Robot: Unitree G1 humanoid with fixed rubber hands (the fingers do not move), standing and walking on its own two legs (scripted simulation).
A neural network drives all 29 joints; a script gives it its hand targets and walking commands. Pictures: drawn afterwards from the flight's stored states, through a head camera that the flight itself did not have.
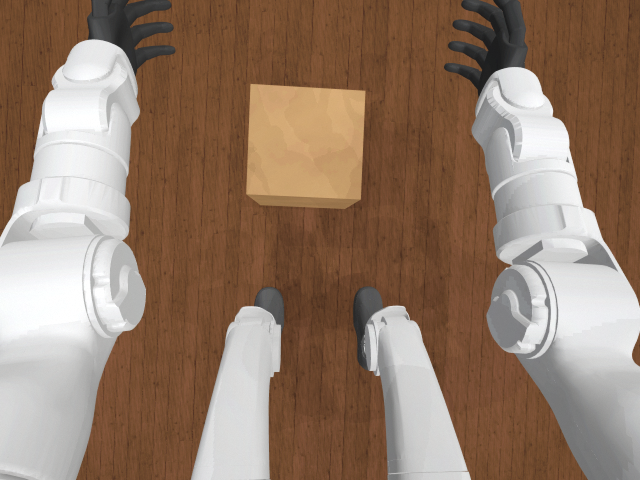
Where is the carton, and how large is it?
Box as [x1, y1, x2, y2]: [246, 84, 364, 208]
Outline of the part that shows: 250,84 246,193 258,203 267,205 345,208 360,199 364,91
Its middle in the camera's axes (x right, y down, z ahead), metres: -0.03 -0.18 +0.82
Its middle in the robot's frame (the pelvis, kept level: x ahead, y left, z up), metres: +0.53 +0.02 -0.52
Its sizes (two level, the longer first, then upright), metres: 0.210 0.200 0.250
